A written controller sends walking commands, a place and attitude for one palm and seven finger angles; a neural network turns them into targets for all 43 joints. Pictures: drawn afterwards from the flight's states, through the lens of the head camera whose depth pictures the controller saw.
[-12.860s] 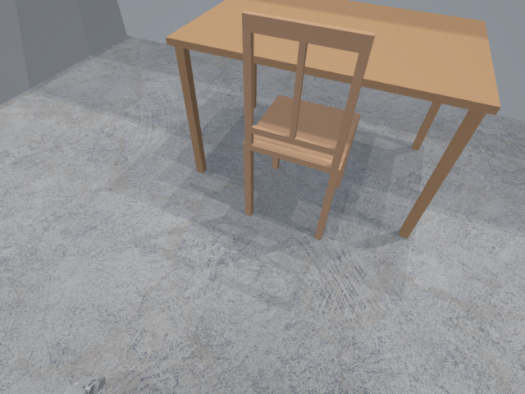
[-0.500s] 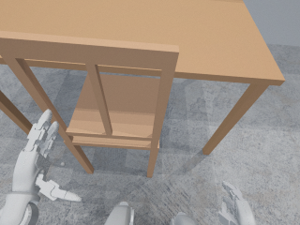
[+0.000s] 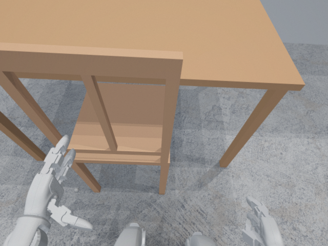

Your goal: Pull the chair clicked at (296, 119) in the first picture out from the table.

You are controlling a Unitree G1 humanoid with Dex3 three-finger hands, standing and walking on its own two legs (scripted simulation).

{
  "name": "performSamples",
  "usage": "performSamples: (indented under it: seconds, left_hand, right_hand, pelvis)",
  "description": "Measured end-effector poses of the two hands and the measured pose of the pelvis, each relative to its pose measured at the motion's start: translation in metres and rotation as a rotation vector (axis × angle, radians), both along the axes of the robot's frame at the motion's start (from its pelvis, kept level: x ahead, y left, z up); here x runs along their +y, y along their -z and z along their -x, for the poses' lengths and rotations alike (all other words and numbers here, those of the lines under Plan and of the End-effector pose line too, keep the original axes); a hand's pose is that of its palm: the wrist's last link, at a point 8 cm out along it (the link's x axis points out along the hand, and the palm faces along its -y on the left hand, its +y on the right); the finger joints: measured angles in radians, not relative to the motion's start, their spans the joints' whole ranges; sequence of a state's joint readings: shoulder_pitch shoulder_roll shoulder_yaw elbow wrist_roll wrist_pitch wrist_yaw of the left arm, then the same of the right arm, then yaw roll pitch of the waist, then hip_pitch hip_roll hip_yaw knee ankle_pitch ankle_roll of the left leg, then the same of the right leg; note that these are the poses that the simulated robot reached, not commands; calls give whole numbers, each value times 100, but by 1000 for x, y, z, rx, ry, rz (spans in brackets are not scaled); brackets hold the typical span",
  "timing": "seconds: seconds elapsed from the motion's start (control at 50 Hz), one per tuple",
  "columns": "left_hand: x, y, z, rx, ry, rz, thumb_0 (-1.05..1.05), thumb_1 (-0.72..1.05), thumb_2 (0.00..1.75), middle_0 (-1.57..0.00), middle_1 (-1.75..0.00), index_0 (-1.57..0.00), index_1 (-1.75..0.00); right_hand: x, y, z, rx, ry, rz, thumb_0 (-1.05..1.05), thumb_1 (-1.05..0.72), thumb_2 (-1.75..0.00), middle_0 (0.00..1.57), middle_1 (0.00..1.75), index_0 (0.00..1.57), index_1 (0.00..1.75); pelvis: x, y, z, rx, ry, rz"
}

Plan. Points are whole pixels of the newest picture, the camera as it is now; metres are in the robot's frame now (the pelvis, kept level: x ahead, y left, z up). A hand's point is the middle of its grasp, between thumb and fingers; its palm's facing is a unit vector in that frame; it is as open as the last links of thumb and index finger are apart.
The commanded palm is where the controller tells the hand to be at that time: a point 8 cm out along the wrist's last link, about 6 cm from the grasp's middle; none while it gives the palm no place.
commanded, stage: aim the fingers beside a spindle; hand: left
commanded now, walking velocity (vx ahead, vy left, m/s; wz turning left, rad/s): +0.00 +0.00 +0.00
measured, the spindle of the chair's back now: (103, 119) +0.43 +0.19 +0.02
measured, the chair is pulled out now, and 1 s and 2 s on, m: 0.00 0.00 0.00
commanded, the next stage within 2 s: none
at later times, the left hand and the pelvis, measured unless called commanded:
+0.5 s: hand (81, 182) +0.25 +0.19 +0.04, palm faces +0.03 -1.00 -0.06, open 16.9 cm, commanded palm +0.23 +0.24 +0.03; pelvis +0.00 -0.01 -0.01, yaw +0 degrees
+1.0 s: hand (97, 181) +0.26 +0.17 +0.00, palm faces -0.02 -1.00 -0.03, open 16.9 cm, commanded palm +0.25 +0.23 +0.01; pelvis -0.01 +0.00 -0.02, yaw -1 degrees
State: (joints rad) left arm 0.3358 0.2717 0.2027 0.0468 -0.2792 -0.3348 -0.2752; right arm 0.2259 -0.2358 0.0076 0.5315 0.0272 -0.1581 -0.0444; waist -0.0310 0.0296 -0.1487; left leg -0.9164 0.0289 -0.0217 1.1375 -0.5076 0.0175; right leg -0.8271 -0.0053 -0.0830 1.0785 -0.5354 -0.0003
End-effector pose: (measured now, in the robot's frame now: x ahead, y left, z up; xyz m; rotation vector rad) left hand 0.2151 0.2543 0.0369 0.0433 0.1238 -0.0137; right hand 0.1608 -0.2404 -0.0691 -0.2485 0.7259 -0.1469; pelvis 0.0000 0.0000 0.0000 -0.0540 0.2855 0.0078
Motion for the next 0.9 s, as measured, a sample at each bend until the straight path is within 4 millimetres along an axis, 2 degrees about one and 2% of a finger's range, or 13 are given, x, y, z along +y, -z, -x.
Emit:
performSamples:
  seconds: [0.14, 0.2, 0.3, 0.36, 0.46, 0.54, 0.62, 0.78, 0.9]
  left_hand:
    - [6, -21, -2, -146, -64, -34, -1, -49, 30, -7, -8, -6, -8]
    - [6, -11, -6, -114, -54, -25, -1, -50, 30, -6, -8, -6, -8]
    - [-9, 7, -7, -15, 9, 16, -1, -49, 30, -6, -8, -6, -8]
    - [-15, 3, -8, -46, 12, 12, -1, -49, 30, -6, -8, -6, -8]
    - [-11, -8, -11, -139, -36, -18, -1, -49, 30, -7, -8, -6, -8]
    - [-8, 6, -13, -90, -35, -18, -1, -49, 30, -6, -8, -6, -8]
    - [-13, 20, -13, -30, -6, 4, -1, -49, 30, -6, -8, -6, -8]
    - [-16, 8, -26, -143, -14, -10, -1, -50, 30, -6, -8, -6, -8]
    - [-22, 27, -30, -56, 3, 15, -1, -49, 30, -6, -8, -6, -8]
  right_hand:
    - [1, 2, -5, -6, -28, 1, 1, -90, -90, 20, 30, 20, 30]
    - [-1, 7, -5, 4, -34, -2, 1, -90, -90, 20, 30, 20, 30]
    - [-5, 8, -2, 8, -15, 2, 1, -90, -90, 20, 30, 20, 30]
    - [-7, 7, 1, 9, -4, 10, 1, -90, -90, 20, 30, 20, 30]
    - [-9, 12, 5, 25, -7, 10, 1, -90, -90, 20, 30, 20, 30]
    - [-9, 18, 6, 42, -10, 2, 1, -90, -90, 20, 30, 20, 30]
    - [-9, 22, 8, 48, -7, 6, 1, -90, -90, 20, 30, 20, 30]
    - [-6, 27, 10, 61, -15, 11, 1, -90, -90, 20, 30, 20, 30]
    - [-4, 31, 10, 70, -13, -5, 1, -90, -90, 20, 30, 20, 30]
  pelvis:
    - [-4, 2, 0, 3, -7, -1]
    - [-5, 5, 1, 8, -10, 0]
    - [-5, 6, 1, 12, -4, -2]
    - [-6, 5, 1, 13, 1, -4]
    - [-7, 9, 2, 20, 1, -6]
    - [-7, 13, 4, 29, 1, -5]
    - [-6, 15, 5, 35, 2, -4]
    - [-5, 19, 7, 48, 3, -2]
    - [-3, 22, 7, 59, 7, -4]
